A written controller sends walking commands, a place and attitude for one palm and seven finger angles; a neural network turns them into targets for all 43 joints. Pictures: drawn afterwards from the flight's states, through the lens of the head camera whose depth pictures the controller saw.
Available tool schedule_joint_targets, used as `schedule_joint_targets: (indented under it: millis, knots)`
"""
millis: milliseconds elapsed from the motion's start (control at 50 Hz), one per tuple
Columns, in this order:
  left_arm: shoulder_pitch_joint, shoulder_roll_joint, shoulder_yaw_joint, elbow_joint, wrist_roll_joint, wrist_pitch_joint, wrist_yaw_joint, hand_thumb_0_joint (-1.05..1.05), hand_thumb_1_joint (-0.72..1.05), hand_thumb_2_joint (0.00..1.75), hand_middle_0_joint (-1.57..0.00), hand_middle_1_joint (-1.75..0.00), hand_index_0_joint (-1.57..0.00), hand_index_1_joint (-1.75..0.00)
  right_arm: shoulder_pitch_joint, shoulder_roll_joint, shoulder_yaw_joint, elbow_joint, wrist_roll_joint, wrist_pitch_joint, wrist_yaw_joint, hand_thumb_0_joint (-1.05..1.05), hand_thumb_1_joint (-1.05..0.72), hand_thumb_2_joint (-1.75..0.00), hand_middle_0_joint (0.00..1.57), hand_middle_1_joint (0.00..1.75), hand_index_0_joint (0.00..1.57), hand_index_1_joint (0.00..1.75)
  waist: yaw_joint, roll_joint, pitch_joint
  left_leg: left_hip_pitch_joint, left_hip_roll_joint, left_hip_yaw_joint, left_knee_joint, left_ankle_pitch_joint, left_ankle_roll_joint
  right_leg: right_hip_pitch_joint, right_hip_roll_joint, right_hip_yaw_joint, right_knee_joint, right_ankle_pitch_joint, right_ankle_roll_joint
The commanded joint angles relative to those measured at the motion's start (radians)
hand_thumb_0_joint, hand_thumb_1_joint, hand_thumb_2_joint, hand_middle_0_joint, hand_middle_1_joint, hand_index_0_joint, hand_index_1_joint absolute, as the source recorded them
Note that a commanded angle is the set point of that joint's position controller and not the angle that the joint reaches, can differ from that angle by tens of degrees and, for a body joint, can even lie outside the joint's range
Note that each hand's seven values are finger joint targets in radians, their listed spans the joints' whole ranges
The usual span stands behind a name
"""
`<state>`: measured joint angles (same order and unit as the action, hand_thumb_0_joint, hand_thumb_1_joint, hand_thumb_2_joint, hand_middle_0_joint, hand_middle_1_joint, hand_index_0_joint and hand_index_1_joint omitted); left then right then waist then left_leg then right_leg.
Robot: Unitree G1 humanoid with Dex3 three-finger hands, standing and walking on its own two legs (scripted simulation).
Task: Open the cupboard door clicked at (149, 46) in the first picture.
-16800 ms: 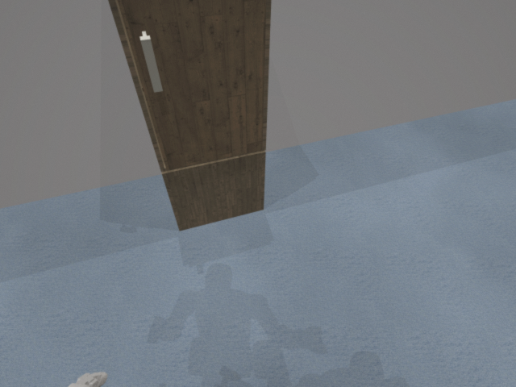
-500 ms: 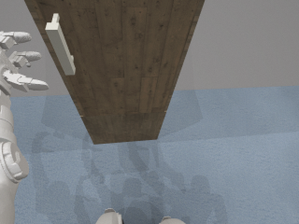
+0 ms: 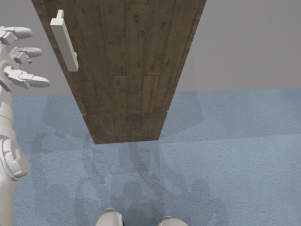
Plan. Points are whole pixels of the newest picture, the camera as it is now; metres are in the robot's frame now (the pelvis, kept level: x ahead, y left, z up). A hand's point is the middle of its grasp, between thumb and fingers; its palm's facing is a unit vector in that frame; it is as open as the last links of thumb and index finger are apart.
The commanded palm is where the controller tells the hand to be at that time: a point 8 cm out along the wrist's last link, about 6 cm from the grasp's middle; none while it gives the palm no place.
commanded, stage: slide the fingers in behind the handle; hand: left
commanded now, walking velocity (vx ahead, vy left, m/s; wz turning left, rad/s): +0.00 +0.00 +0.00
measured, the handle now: (67, 42) +0.57 +0.19 +0.12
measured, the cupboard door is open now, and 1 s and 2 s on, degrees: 0 0 2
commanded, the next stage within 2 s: close the thumb around the handle in 1.64 s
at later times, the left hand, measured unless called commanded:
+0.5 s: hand (45, 62) +0.50 +0.23 +0.12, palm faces +0.04 -1.00 +0.03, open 14.0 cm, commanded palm +0.48 +0.27 +0.12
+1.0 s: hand (59, 60) +0.51 +0.20 +0.12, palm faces +0.04 -1.00 +0.03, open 14.0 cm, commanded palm +0.48 +0.24 +0.12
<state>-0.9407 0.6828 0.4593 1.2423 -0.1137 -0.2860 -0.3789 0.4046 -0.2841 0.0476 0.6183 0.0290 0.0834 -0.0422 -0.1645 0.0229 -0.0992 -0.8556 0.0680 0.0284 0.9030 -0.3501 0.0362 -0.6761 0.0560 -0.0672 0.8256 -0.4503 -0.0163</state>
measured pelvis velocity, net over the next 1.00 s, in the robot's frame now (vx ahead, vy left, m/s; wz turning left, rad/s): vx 0.01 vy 0.00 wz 0.00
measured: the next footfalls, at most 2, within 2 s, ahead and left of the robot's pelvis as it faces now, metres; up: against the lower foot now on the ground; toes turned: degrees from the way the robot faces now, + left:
none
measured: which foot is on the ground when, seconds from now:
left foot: down 0.00-1.00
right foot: down 0.00-1.00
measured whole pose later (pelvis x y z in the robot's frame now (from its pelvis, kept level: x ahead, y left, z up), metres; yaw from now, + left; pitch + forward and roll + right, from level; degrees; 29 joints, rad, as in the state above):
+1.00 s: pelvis +0.01 +0.00 +0.00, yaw +0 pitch +17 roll -3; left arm -0.91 0.50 0.39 1.15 -0.12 -0.28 -0.25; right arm 0.42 -0.27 0.02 0.64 0.01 0.07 -0.01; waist -0.15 0.03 -0.12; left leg -0.83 0.06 0.03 0.90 -0.36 0.03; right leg -0.66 0.05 -0.06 0.83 -0.47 -0.02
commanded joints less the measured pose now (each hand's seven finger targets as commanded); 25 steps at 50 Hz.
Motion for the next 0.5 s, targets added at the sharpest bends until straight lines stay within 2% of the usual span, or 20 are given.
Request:
schedule_joint_targets:
  millis: [0,20,40,60,100,140,180,200,220,280,300,340,360,380,400,420,440,460,480]
  knots:
    - [-0.434,0.270,-0.004,-0.199,-0.022,-0.054,-0.025,0.00,-0.50,0.30,-0.30,-1.20,-0.30,-1.20,0.144,-0.200,-0.074,-0.053,-0.003,-0.016,-0.021,0.00,-0.90,-0.90,0.20,0.30,0.20,0.30,-0.011,0.148,-0.381,0.509,-0.023,-0.091,-0.071,0.294,0.011,-0.074,0.021,0.039,-0.117,0.302,0.002]
    - [-0.435,0.243,-0.024,-0.168,-0.029,-0.046,-0.029,0.00,-0.50,0.30,-0.30,-1.20,-0.30,-1.20,0.147,-0.198,-0.071,-0.048,-0.003,-0.017,-0.020,0.00,-0.90,-0.90,0.20,0.30,0.20,0.30,-0.019,0.123,-0.347,0.487,-0.023,-0.094,-0.074,0.267,0.012,-0.085,0.023,0.035,-0.121,0.277,0.003]
    - [-0.458,0.246,-0.025,-0.181,-0.033,-0.048,-0.032,0.00,-0.50,0.30,-0.30,-1.20,-0.30,-1.20,0.149,-0.201,-0.073,-0.047,-0.003,-0.020,-0.022,0.00,-0.90,-0.90,0.20,0.30,0.20,0.30,-0.025,0.119,-0.337,0.478,-0.021,-0.097,-0.076,0.244,0.013,-0.096,0.022,0.037,-0.124,0.255,0.004]
    - [-0.473,0.223,-0.040,-0.188,-0.041,-0.049,-0.034,0.00,-0.50,0.30,-0.30,-1.20,-0.30,-1.20,0.149,-0.200,-0.074,-0.044,-0.005,-0.024,-0.021,0.00,-0.90,-0.90,0.20,0.30,0.20,0.30,-0.030,0.124,-0.335,0.485,-0.023,-0.098,-0.078,0.236,0.014,-0.100,0.023,0.037,-0.127,0.247,0.003]
    - [-0.479,0.243,-0.015,-0.204,-0.049,-0.059,-0.034,0.00,-0.50,0.30,-0.30,-1.20,-0.30,-1.20,0.158,-0.205,-0.077,-0.039,-0.008,-0.030,-0.023,0.00,-0.90,-0.90,0.20,0.30,0.20,0.30,-0.026,0.130,-0.380,0.508,-0.020,-0.102,-0.072,0.260,0.013,-0.100,0.023,0.037,-0.120,0.258,0.002]
    - [-0.497,0.234,-0.023,-0.202,-0.049,-0.060,-0.027,0.00,-0.50,0.30,-0.30,-1.20,-0.30,-1.20,0.160,-0.203,-0.075,-0.033,-0.008,-0.034,-0.022,0.00,-0.90,-0.90,0.20,0.30,0.20,0.30,-0.028,0.133,-0.370,0.496,-0.020,-0.105,-0.072,0.242,0.012,-0.111,0.022,0.036,-0.119,0.237,0.001]
    - [-0.521,0.227,-0.021,-0.235,-0.045,-0.071,-0.015,0.00,-0.50,0.30,-0.30,-1.20,-0.30,-1.20,0.169,-0.200,-0.077,-0.028,-0.014,-0.039,-0.019,0.00,-0.90,-0.90,0.20,0.30,0.20,0.30,-0.022,0.166,-0.407,0.531,-0.021,-0.112,-0.067,0.273,0.010,-0.114,0.022,0.032,-0.107,0.248,-0.004]
    - [-0.506,0.242,-0.004,-0.242,-0.038,-0.074,-0.005,0.00,-0.50,0.30,-0.30,-1.20,-0.30,-1.20,0.171,-0.199,-0.080,-0.028,-0.015,-0.041,-0.016,0.00,-0.90,-0.90,0.20,0.30,0.20,0.30,-0.011,0.179,-0.441,0.555,-0.018,-0.114,-0.065,0.288,0.006,-0.112,0.023,0.031,-0.103,0.253,-0.003]
    - [-0.507,0.217,-0.022,-0.265,-0.035,-0.079,0.002,0.00,-0.50,0.30,-0.30,-1.20,-0.30,-1.20,0.168,-0.194,-0.081,-0.029,-0.016,-0.043,-0.013,0.00,-0.90,-0.90,0.20,0.30,0.20,0.30,-0.011,0.198,-0.457,0.574,-0.018,-0.115,-0.063,0.307,0.004,-0.115,0.023,0.029,-0.102,0.263,-0.004]
    - [-0.457,0.239,0.022,-0.272,-0.034,-0.079,0.028,0.00,-0.50,0.30,-0.30,-1.20,-0.30,-1.20,0.174,-0.194,-0.083,-0.032,-0.020,-0.042,-0.005,0.00,-0.90,-0.90,0.20,0.30,0.20,0.30,0.010,0.172,-0.472,0.575,-0.018,-0.115,-0.060,0.345,0.004,-0.085,0.028,0.024,-0.093,0.292,-0.008]
    - [-0.446,0.241,0.020,-0.276,-0.028,-0.075,0.033,0.00,-0.50,0.30,-0.30,-1.20,-0.30,-1.20,0.165,-0.192,-0.082,-0.040,-0.017,-0.039,-0.002,0.00,-0.90,-0.90,0.20,0.30,0.20,0.30,0.017,0.184,-0.476,0.561,-0.020,-0.105,-0.062,0.339,0.003,-0.074,0.026,0.028,-0.093,0.298,-0.004]
    - [-0.450,0.211,-0.001,-0.262,-0.020,-0.061,0.049,0.00,-0.50,0.30,-0.30,-1.20,-0.30,-1.20,0.161,-0.188,-0.082,-0.043,-0.016,-0.035,0.000,0.00,-0.90,-0.90,0.20,0.30,0.20,0.30,0.009,0.164,-0.431,0.536,-0.020,-0.104,-0.068,0.310,0.004,-0.080,0.026,0.025,-0.098,0.282,-0.002]
    - [-0.458,0.199,-0.013,-0.275,-0.016,-0.059,0.057,0.00,-0.50,0.30,-0.30,-1.20,-0.30,-1.20,0.157,-0.186,-0.082,-0.045,-0.015,-0.035,0.002,0.00,-0.90,-0.90,0.20,0.30,0.20,0.30,0.007,0.181,-0.418,0.540,-0.021,-0.103,-0.070,0.307,0.003,-0.086,0.026,0.024,-0.100,0.279,-0.002]
    - [-0.452,0.194,-0.006,-0.275,-0.017,-0.059,0.065,0.00,-0.50,0.30,-0.30,-1.20,-0.30,-1.20,0.161,-0.185,-0.082,-0.047,-0.017,-0.036,0.003,0.00,-0.90,-0.90,0.20,0.30,0.20,0.30,0.007,0.162,-0.411,0.536,-0.023,-0.100,-0.067,0.313,0.007,-0.080,0.028,0.025,-0.101,0.288,-0.004]
    - [-0.425,0.218,0.012,-0.240,-0.011,-0.052,0.072,0.00,-0.50,0.30,-0.30,-1.20,-0.30,-1.20,0.159,-0.190,-0.082,-0.047,-0.015,-0.033,0.003,0.00,-0.90,-0.90,0.20,0.30,0.20,0.30,0.010,0.142,-0.395,0.515,-0.021,-0.099,-0.071,0.295,0.006,-0.079,0.027,0.026,-0.103,0.279,-0.001]
    - [-0.455,0.206,-0.006,-0.245,-0.011,-0.049,0.077,0.00,-0.50,0.30,-0.30,-1.20,-0.30,-1.20,0.156,-0.189,-0.081,-0.047,-0.014,-0.032,0.002,0.00,-0.90,-0.90,0.20,0.30,0.20,0.30,-0.009,0.125,-0.376,0.494,-0.021,-0.096,-0.074,0.271,0.009,-0.079,0.026,0.031,-0.110,0.271,0.003]
    - [-0.454,0.227,0.013,-0.229,-0.011,-0.049,0.081,0.00,-0.50,0.30,-0.30,-1.20,-0.30,-1.20,0.164,-0.191,-0.081,-0.046,-0.014,-0.032,0.000,0.00,-0.90,-0.90,0.20,0.30,0.20,0.30,-0.004,0.089,-0.369,0.471,-0.022,-0.096,-0.075,0.264,0.011,-0.057,0.026,0.033,-0.110,0.275,0.003]
    - [-0.469,0.179,-0.029,-0.241,-0.012,-0.050,0.078,0.00,-0.50,0.30,-0.30,-1.20,-0.30,-1.20,0.156,-0.186,-0.081,-0.049,-0.012,-0.035,0.002,0.00,-0.90,-0.90,0.20,0.30,0.20,0.30,-0.016,0.107,-0.364,0.474,-0.026,-0.090,-0.076,0.259,0.012,-0.063,0.025,0.035,-0.112,0.279,0.005]
    - [-0.485,0.185,-0.016,-0.261,-0.014,-0.062,0.082,0.00,-0.50,0.30,-0.30,-1.20,-0.30,-1.20,0.162,-0.187,-0.081,-0.048,-0.016,-0.037,0.003,0.00,-0.90,-0.90,0.20,0.30,0.20,0.30,-0.011,0.115,-0.380,0.494,-0.025,-0.096,-0.071,0.279,0.011,-0.063,0.026,0.032,-0.104,0.286,-0.001]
